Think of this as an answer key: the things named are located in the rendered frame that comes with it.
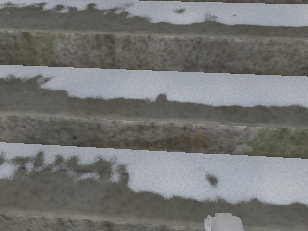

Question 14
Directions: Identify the robot right thigh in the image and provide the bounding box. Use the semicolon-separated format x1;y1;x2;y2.
204;213;244;231

